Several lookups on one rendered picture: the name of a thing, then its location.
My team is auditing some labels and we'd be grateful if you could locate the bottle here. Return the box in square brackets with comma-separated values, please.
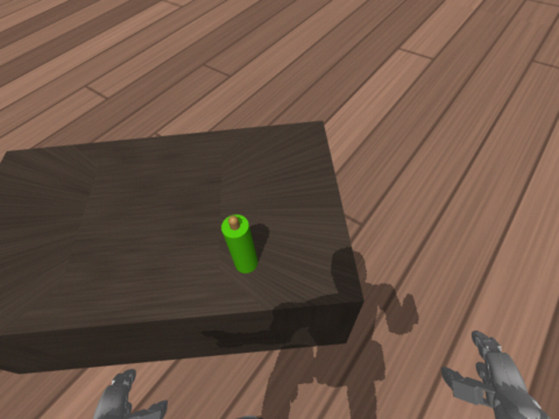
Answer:
[221, 215, 258, 273]

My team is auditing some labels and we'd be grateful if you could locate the right robot arm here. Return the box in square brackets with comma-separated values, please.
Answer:
[493, 388, 551, 419]

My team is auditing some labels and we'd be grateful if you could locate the left robot hand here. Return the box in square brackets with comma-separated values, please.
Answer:
[93, 369, 168, 419]

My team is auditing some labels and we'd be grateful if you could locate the right robot hand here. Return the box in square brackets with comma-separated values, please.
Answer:
[441, 331, 528, 408]

